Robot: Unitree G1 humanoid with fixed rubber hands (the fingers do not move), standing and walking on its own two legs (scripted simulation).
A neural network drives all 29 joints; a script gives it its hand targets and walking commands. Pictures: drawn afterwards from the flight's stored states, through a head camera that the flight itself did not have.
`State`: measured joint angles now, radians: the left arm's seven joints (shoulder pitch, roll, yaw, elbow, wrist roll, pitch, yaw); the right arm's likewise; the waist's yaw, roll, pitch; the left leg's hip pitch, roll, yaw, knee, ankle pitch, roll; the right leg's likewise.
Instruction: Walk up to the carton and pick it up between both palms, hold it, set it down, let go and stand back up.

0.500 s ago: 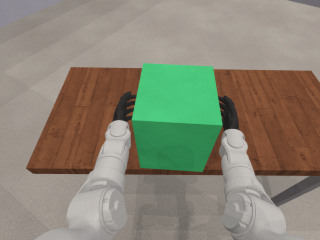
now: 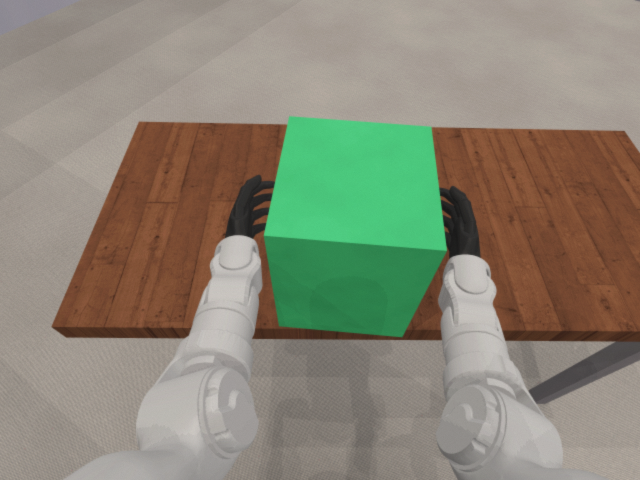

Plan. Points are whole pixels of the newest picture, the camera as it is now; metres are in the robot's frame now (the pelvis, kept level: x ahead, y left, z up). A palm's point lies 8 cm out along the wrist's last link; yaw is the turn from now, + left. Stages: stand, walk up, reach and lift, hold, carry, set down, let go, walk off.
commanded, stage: set down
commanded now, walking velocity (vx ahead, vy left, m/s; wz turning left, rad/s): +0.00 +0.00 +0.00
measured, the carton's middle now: (349, 234) +0.44 -0.06 +0.00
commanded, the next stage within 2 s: none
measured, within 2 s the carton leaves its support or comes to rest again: neither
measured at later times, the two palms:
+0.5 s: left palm (242, 234) +0.41 +0.09 +0.05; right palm (460, 250) +0.37 -0.19 +0.05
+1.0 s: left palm (243, 234) +0.42 +0.10 +0.03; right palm (454, 255) +0.38 -0.20 +0.02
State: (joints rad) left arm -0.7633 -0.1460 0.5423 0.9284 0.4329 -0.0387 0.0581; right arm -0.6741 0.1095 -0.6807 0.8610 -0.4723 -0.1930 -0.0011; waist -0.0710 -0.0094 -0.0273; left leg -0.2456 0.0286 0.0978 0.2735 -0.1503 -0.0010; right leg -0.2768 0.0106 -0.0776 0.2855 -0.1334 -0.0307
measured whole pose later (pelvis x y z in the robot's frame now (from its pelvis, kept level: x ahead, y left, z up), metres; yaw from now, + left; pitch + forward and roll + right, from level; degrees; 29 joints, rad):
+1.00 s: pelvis +0.00 +0.00 -0.01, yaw -2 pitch +13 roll +0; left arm -0.78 -0.05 0.38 1.03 0.30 -0.16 0.13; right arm -0.71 0.01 -0.46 1.04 -0.24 -0.25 -0.06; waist -0.06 -0.01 -0.08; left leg -0.41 0.05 0.13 0.38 -0.20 0.00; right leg -0.44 0.02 -0.05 0.35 -0.15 -0.04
